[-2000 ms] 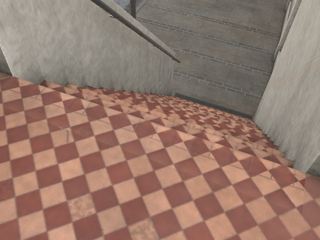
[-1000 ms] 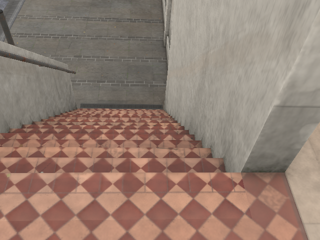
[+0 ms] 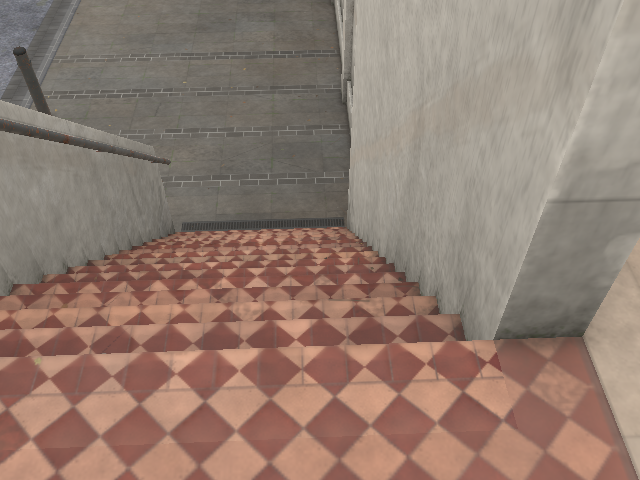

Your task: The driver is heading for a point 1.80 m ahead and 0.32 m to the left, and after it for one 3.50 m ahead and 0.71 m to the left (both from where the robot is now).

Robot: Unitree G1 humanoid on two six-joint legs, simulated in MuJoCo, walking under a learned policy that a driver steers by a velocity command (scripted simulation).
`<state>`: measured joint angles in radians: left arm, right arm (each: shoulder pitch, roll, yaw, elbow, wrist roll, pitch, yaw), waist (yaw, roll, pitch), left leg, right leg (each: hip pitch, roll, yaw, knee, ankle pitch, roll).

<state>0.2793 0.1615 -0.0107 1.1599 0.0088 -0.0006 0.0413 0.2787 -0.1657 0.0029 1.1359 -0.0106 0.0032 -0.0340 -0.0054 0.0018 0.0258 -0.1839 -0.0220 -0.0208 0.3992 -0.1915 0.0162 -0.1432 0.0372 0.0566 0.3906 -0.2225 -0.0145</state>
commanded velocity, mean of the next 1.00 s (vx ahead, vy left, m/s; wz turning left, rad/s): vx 0.19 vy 0.00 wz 0.00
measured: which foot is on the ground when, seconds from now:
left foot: down 0.00-0.44, up 0.46-0.74, down 0.76-1.00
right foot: down 0.00-0.76, up 0.78-1.00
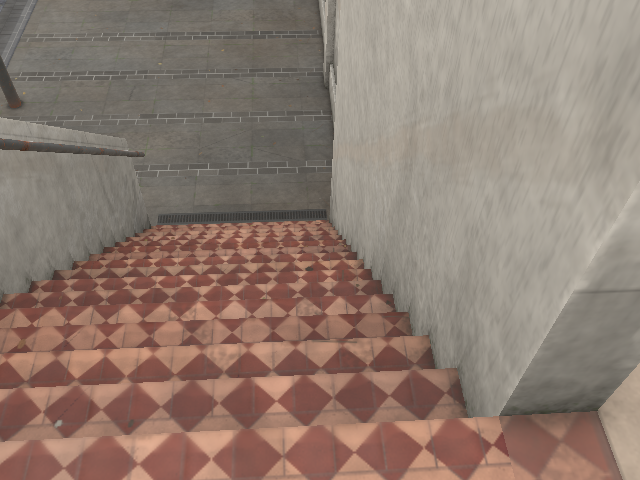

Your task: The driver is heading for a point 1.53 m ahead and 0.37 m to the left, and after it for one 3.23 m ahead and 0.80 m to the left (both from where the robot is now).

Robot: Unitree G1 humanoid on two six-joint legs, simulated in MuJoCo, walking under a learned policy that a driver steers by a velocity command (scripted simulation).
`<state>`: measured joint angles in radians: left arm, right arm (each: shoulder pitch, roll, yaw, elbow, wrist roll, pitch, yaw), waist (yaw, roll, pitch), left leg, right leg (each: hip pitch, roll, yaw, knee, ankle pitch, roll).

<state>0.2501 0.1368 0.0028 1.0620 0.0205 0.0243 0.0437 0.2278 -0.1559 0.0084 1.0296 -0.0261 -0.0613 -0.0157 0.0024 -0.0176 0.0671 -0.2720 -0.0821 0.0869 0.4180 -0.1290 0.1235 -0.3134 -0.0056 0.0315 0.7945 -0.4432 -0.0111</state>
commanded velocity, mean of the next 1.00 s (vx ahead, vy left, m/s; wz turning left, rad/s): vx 0.06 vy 0.00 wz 0.00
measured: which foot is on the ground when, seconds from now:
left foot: down 0.00-1.00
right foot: up 0.00-0.08, down 0.10-0.90, up 0.92-1.00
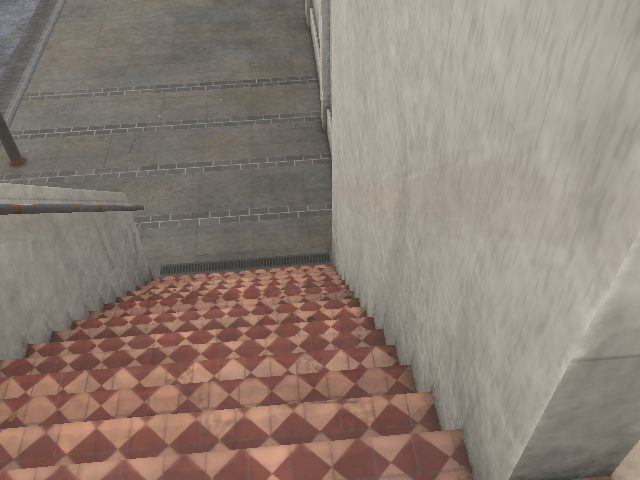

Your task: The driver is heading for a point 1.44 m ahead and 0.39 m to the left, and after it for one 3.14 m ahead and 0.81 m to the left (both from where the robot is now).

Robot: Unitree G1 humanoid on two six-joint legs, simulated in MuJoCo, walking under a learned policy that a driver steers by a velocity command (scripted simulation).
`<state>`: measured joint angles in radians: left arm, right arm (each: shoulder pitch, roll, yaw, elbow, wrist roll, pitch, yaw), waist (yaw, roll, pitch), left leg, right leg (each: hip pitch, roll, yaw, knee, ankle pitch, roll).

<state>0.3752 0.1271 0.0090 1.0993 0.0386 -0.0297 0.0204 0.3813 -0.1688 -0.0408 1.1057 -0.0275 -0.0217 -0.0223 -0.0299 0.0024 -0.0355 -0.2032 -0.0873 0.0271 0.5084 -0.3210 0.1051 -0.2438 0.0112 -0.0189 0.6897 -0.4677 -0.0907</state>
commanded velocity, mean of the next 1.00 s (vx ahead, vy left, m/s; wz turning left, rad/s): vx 0.24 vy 0.00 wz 0.35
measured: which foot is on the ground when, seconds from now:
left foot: down 0.00-0.12, up 0.14-0.50, down 0.52-1.00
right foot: up 0.00-0.10, down 0.12-0.52, up 0.54-1.00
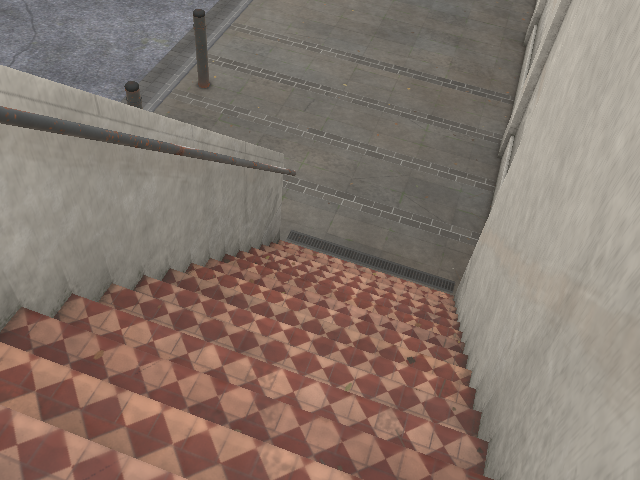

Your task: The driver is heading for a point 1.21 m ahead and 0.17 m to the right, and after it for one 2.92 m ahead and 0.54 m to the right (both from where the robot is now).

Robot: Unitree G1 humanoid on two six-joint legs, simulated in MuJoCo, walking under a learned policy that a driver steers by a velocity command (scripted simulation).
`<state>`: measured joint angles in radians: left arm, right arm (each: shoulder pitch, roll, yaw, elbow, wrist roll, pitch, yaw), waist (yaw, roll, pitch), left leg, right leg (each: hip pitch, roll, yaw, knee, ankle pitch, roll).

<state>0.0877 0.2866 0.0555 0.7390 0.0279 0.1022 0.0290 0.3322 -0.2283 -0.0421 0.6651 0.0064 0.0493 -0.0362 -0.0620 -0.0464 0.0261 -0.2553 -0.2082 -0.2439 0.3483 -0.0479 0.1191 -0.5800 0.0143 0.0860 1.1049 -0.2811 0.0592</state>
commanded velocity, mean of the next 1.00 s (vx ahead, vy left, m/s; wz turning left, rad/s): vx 0.21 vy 0.00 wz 0.11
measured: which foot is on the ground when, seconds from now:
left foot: down 0.00-0.28, up 0.30-0.78, down 0.80-1.00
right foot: up 0.00-0.24, down 0.26-0.80, up 0.82-1.00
